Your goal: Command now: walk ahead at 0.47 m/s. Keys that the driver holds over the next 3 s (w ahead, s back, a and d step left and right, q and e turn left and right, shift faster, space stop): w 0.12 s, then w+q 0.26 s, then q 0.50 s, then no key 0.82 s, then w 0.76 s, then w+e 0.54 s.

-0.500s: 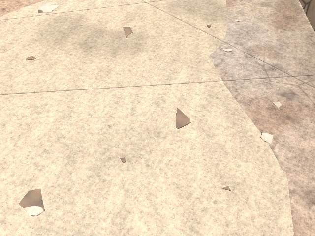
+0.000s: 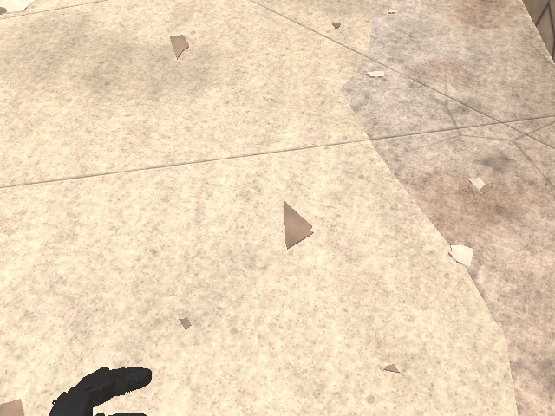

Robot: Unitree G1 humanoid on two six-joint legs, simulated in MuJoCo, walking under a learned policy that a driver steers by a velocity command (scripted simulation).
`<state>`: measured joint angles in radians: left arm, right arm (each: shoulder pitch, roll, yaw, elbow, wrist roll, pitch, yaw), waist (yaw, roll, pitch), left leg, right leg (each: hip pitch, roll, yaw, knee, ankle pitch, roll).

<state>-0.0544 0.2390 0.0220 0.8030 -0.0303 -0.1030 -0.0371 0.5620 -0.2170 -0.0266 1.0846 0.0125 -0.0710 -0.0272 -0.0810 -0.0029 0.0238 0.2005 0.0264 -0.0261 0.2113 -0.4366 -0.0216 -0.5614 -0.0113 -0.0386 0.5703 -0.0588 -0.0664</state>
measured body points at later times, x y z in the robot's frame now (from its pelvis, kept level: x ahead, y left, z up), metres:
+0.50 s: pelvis +0.27 +0.00 +0.02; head +0.29 +0.02 +0.46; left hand +0.24 +0.27 -0.13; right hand +0.47 -0.21 -0.09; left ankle +0.44 +0.15 -0.69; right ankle +0.15 -0.11 -0.72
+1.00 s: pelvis +0.42 +0.03 +0.02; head +0.45 +0.05 +0.47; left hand +0.44 +0.34 -0.10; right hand +0.67 -0.17 -0.07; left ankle +0.43 +0.13 -0.72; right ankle +0.52 -0.09 -0.69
